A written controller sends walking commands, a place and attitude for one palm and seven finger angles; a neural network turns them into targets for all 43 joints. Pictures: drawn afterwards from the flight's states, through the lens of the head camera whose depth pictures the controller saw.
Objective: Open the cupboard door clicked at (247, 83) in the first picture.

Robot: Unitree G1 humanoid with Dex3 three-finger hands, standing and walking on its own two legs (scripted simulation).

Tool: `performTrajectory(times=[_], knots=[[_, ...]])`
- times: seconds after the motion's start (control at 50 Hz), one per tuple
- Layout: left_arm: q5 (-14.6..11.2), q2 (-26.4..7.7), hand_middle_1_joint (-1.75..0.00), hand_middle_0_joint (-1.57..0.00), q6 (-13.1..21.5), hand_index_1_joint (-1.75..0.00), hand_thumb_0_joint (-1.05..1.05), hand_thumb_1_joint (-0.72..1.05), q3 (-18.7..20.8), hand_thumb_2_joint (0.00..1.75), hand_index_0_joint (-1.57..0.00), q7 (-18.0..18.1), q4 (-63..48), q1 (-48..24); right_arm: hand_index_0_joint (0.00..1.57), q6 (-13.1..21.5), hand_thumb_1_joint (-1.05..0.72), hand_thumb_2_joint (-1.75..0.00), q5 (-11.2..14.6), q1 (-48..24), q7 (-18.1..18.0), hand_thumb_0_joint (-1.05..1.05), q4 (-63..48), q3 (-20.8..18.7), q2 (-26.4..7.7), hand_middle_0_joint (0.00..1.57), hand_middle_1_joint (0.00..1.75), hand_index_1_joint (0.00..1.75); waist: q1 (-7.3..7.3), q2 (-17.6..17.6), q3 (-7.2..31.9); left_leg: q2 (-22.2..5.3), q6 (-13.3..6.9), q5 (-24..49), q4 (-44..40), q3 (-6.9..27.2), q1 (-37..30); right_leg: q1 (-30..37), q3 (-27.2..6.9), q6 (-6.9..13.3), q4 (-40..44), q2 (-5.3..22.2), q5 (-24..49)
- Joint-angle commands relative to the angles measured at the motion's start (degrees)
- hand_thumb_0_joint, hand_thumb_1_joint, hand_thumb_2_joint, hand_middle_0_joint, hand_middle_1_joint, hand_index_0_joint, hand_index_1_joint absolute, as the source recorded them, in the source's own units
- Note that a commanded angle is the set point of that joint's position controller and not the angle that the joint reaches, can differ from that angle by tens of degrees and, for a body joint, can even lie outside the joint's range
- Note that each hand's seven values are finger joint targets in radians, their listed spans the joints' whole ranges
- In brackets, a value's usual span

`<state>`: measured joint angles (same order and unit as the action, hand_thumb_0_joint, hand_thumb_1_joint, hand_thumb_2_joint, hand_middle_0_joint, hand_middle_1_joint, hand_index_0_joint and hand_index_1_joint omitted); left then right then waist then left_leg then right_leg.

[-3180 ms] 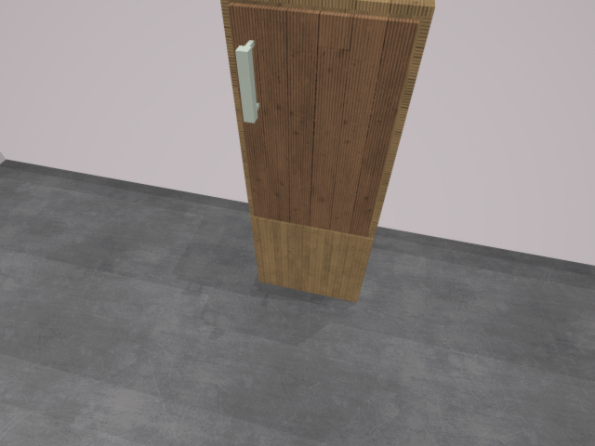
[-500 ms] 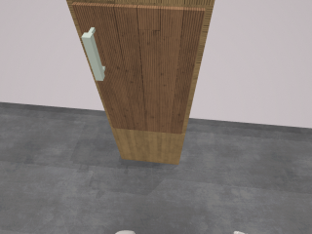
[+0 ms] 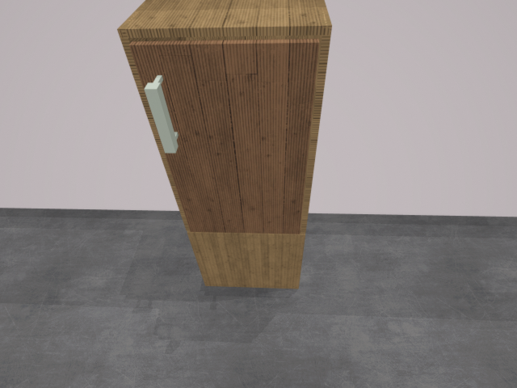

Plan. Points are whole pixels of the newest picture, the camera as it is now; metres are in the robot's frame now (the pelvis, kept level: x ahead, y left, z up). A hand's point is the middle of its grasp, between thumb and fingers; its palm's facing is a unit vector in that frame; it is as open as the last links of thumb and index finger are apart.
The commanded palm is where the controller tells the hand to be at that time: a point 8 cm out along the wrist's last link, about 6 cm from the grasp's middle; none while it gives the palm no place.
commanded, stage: look again from close up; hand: left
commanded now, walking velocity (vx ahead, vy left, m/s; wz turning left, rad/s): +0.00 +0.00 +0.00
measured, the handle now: (165, 115) +0.61 +0.23 +0.11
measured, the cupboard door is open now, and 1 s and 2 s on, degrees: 0 0 0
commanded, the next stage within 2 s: raise the hand with hooked fingers in 0.56 s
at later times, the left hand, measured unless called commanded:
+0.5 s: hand out of the picture +0.03 +0.14 -0.17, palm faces +0.02 -0.98 -0.19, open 7.3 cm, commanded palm none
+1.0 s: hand (181, 323) +0.22 +0.14 +0.00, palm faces -0.07 -1.00 -0.04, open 8.1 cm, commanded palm +0.17 +0.21 -0.02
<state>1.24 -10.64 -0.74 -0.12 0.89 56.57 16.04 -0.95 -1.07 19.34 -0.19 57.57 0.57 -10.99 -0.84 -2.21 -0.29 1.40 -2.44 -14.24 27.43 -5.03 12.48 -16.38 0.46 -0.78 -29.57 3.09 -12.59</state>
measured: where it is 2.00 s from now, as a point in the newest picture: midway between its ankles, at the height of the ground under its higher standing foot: outside the picture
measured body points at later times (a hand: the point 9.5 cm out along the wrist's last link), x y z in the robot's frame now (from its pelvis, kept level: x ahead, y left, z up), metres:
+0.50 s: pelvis +0.03 -0.02 +0.00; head +0.05 -0.03 +0.45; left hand +0.03 +0.19 -0.15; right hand +0.04 -0.24 -0.16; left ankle +0.01 +0.09 -0.74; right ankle +0.04 -0.14 -0.74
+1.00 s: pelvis +0.02 -0.04 -0.05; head +0.05 -0.04 +0.40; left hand +0.22 +0.19 +0.00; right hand +0.24 -0.29 -0.08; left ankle +0.01 +0.09 -0.74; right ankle +0.04 -0.14 -0.74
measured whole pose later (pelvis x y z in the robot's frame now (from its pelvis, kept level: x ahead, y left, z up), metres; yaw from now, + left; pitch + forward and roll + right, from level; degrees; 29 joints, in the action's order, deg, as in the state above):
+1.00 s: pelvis +0.02 -0.04 -0.05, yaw +2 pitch +9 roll +2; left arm -13.6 -10.4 29.3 8.3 -21.2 7.9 20.7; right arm 15.6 1.4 8.8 -0.3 30.4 -3.9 -15.7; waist -0.2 1.2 6.4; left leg -1.0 1.1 -26.6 52.3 -2.4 34.7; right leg -38.2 2.5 1.6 -54.4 1.9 -25.4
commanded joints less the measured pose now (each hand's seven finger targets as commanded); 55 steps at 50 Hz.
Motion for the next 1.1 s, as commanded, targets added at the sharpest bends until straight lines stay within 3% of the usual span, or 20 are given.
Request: performTrajectory(times=[0.0, 0.28, 0.62, 0.64, 0.66, 0.68, 0.7, 0.72, 0.74, 0.76, 0.78, 0.8, 0.84, 0.88, 0.9, 0.92, 0.96, 1.0, 1.04, 1.08], knots=[[-0.25, -5.63, -0.3, -0.2, 1.24, -0.3, 0.0, 0.9, 0.97, 0.9, -0.2, 0.57, -1.6, 1.86, 0.2, 1.95, -0.9, -0.9, -0.11, 0.42, -0.62, 0.0, -2.26, -1.38, -5.53, 0.2, 0.3, 0.3, 0.86, 3.39, -4.03, -6.85, -0.95, -12.59, -10.65, 9.31, 6.85, 0.82, -4.34, 3.03, 6.47, 1.78, -9.93], [-0.61, -3.59, -0.3, -0.2, 2.47, -0.3, 0.0, 0.9, 0.36, 0.9, -0.2, 0.94, 4.1, 4.22, 0.2, 3.02, -0.9, -0.9, 0.54, 1.59, -1.31, 0.0, 3.44, -0.58, -2.99, 0.2, 0.3, 0.3, 0.56, 3.08, -1.62, -6.93, 0.06, 2.48, -6.64, 5.97, 0.21, 3.05, -5.27, 3.26, 6.31, 2.8, 3.35], [-0.48, -3.69, -0.3, -0.2, 2.54, -0.3, 0.0, 0.9, 0.84, 0.9, -0.2, 1.09, 4.99, 3.27, 0.2, 3.05, -0.9, -0.9, 0.43, -0.12, -1.84, 0.0, 5.32, -0.8, -2.54, 0.2, 0.3, 0.3, 0.95, 3.44, -2.18, -7.6, 0.72, 8.79, -5.47, 4.95, -1.88, 5.73, -4.27, 3.44, 5.52, 3.02, 13.54], [-0.11, -5.48, -0.3, -0.2, 3.15, -0.3, 0.0, 0.9, 1.33, 0.9, -0.2, 3.58, 7.46, 8.32, 0.2, 2.96, -0.9, -0.9, 1.0, -6.23, -1.39, 0.0, 1.34, -1.71, -5.05, 0.2, 0.3, 0.3, 3.21, 6.8, -4.51, -8.07, 2.83, 9.32, 6.26, 2.7, 3.01, 5.72, -7.26, 1.7, 5.48, 6.81, 36.56], [-12.96, -15.46, -0.32, -0.2, 15.72, -0.32, 0.0, 0.88, 5.12, 0.89, -0.2, 2.66, -83.18, -34.75, 0.2, 12.13, -0.9, -0.9, 4.07, -4.48, -3.81, 0.0, -19.18, -2.39, -13.58, 0.2, 0.3, 0.3, -3.96, -6.44, 24.67, -1.57, 0.9, 16.61, -2.84, 4.13, -11.23, 13.03, -3.03, 2.89, 0.79, 1.54, 26.92], [-7.55, -13.49, -0.33, -0.2, 12.68, -0.33, 0.0, 0.85, 8.01, 0.88, -0.2, 5.62, -68.16, -9.21, 0.2, 16.77, -0.9, -0.9, 2.75, -9.4, -6.14, 0.0, -15.51, -1.8, -8.62, 0.2, 0.3, 0.3, 2.06, -13.61, 23.67, -3.1, 0.57, 25.05, -2.87, 3.64, -13.22, 10.37, -0.71, 3.98, -1.78, -1.65, 14.68], [-9.36, 0.15, -0.34, -0.21, 4.69, -0.34, 0.0, 0.83, -0.05, 0.87, -0.21, 6.96, -58.38, 6.58, 0.2, 18.53, -0.9, -0.9, 4.13, -9.23, -5.6, 0.0, -15.91, -2.55, -5.9, 0.2, 0.3, 0.3, -0.25, -10.62, 12.4, -4.04, 2.48, 23.01, -2.88, 4.89, -6.45, 2.56, 3.66, 2.76, -1.02, -1.95, 5.17], [-10.87, 3.92, -0.36, -0.21, 4.56, -0.36, 0.0, 0.81, -1.86, 0.86, -0.21, 5.54, -59.64, 3.94, 0.2, 19.22, -0.9, -0.9, 4.17, -7.17, -5.21, 0.0, -15.33, -2.44, -7.6, 0.2, 0.3, 0.3, -1.16, -3.63, 5.48, -3.37, 2.31, 17.81, -1.38, 5.31, -2.9, -0.04, 4.7, 2.04, 0.11, -2.18, 5.87], [-10.99, -0.57, -0.37, -0.21, 7.44, -0.37, 0.0, 0.78, 1.68, 0.85, -0.21, 4.53, -61.94, -0.17, 0.2, 20.26, -0.9, -0.9, 3.5, -8.64, -4.88, 0.0, -18.7, -3.46, -9.37, 0.2, 0.3, 0.3, -2.55, 0.71, 0.38, -2.4, 1.79, 11.47, 0.9, 6.32, 1.32, -4.0, 4.84, 1.7, 0.73, -2.33, 4.11], [-10.82, -1.42, -0.39, -0.21, 10.63, -0.39, 0.0, 0.76, 3.9, 0.84, -0.21, 2.69, -59.3, 1.86, 0.2, 20.74, -0.9, -0.9, 2.3, -7.73, -4.54, 0.0, -19.91, -4.18, -10.2, 0.2, 0.3, 0.3, -2.79, 8.04, 1.02, -1.83, 1.53, 7.56, 3.02, 5.94, 4.79, -6.89, 5.67, 1.32, 0.04, -2.63, 1.02], [-11.58, 1.19, -0.4, -0.21, 14.2, -0.4, 0.0, 0.74, 4.34, 0.83, -0.21, -0.05, -53.62, 9.28, 0.2, 21.09, -0.9, -0.9, 1.66, -8.26, -4.08, 0.0, -21.68, -4.76, -9.76, 0.2, 0.3, 0.3, -0.84, 14.12, 0.76, -1.61, 1.64, 4.77, 5.48, 5.66, 9.18, -9.37, 6.13, 1.04, -2.04, -2.95, -1.85], [-12.09, 2.01, -0.42, -0.21, 17.67, -0.42, 0.0, 0.71, 5.02, 0.82, -0.21, -3.74, -48.93, 16.13, 0.2, 21.46, -0.9, -0.9, 1.82, -9.29, -2.99, 0.0, -24.04, -5.1, -9.52, 0.2, 0.3, 0.3, 1.88, 11.81, 0.98, -0.62, 2.14, 3.53, 7.86, 4.95, 12.64, -10.29, 5.51, 1.62, -4.58, -2.83, -2.79], [-13.86, 1.36, -0.45, -0.22, 26.61, -0.45, 0.0, 0.67, 7.36, 0.8, -0.22, -11.51, -46.66, 20.4, 0.2, 21.26, -0.9, -0.9, 1.54, -10.5, -1.35, 0.0, -27.43, -5.88, -9.29, 0.2, 0.3, 0.3, 3.8, 16.1, 3.39, 0.07, 2.96, 1.38, 13.41, 3.75, 20.14, -12.13, 4.15, 2.01, -10.59, -2.79, -2.89], [-14.71, -3.6, -0.48, -0.22, 34.44, -0.48, 0.0, 0.62, 11.15, 0.78, -0.22, -19.63, -48.0, 18.56, 0.2, 21.18, -0.9, -0.9, 1.42, -12.46, 0.08, 0.0, -31.57, -6.64, -10.47, 0.2, 0.3, 0.3, 3.58, 11.39, 7.25, 0.95, 3.08, 0.18, 19.3, 2.81, 24.39, -12.57, 1.38, 2.52, -14.81, -1.88, -0.52], [-14.78, -7.51, -0.5, -0.22, 35.05, -0.5, 0.0, 0.6, 15.43, 0.77, -0.22, -22.22, -45.61, 19.69, 0.2, 20.41, -0.9, -0.9, 1.92, -11.85, 0.49, 0.0, -32.67, -7.17, -10.75, 0.2, 0.3, 0.3, 4.77, 9.56, 8.67, 1.15, 2.93, 0.7, 21.09, 2.65, 26.02, -11.68, -0.59, 2.95, -16.19, -1.27, 0.39], [-16.1, -7.84, -0.51, -0.22, 34.0, -0.51, 0.0, 0.57, 15.78, 0.76, -0.22, -24.02, -49.4, 18.83, 0.2, 19.64, -0.9, -0.9, 2.39, -12.91, 0.39, 0.0, -35.31, -6.83, -10.81, 0.2, 0.3, 0.3, 5.6, 7.97, 11.78, 1.67, 2.48, 0.12, 21.96, 1.85, 27.55, -10.75, -1.92, 2.65, -16.69, -0.89, -0.21], [-19.1, -8.96, -0.54, -0.23, 30.25, -0.54, 0.0, 0.53, 17.57, 0.74, -0.23, -24.63, -56.6, 13.5, 0.2, 17.96, -0.9, -0.9, 3.24, -13.63, -0.72, 0.0, -38.74, -6.39, -10.25, 0.2, 0.3, 0.3, 5.4, 7.05, 15.3, 2.14, 1.93, -1.88, 23.09, 1.2, 28.39, -9.4, -4.43, 1.78, -15.39, -0.57, -4.33], [-20.61, -9.77, -0.57, -0.23, 28.7, -0.57, 0.0, 0.48, 17.99, 0.72, -0.23, -23.11, -65.12, 5.79, 0.2, 17.14, -0.9, -0.9, 3.18, -12.17, -1.69, 0.0, -40.13, -5.73, -9.76, 0.2, 0.3, 0.3, 3.76, 3.05, 16.42, 1.58, 1.58, -1.72, 24.25, 2.5, 27.67, -11.63, -5.03, 1.44, -15.89, -1.27, -5.05], [-19.73, -10.09, -0.6, -0.23, 29.33, -0.6, 0.0, 0.43, 18.77, 0.7, -0.23, -20.79, -70.64, 3.62, 0.2, 16.78, -0.9, -0.9, 2.96, -8.8, -2.23, 0.0, -38.91, -5.76, -8.74, 0.2, 0.3, 0.3, 2.35, -0.95, 18.63, -0.05, 1.32, 1.83, 24.74, 3.67, 23.83, -12.69, -2.78, 1.82, -17.97, -2.58, -0.08], [-18.51, -9.89, -0.63, -0.24, 31.0, -0.63, 0.0, 0.39, 15.96, 0.68, -0.24, -20.19, -76.13, -1.64, 0.2, 16.82, -0.9, -0.9, 2.39, -7.56, -2.5, 0.0, -37.67, -5.04, -8.87, 0.2, 0.3, 0.3, 0.0, -2.96, 18.61, -0.83, 0.99, 4.25, 25.62, 4.84, 22.16, -15.03, -1.06, 1.94, -19.51, -3.25, 4.03]])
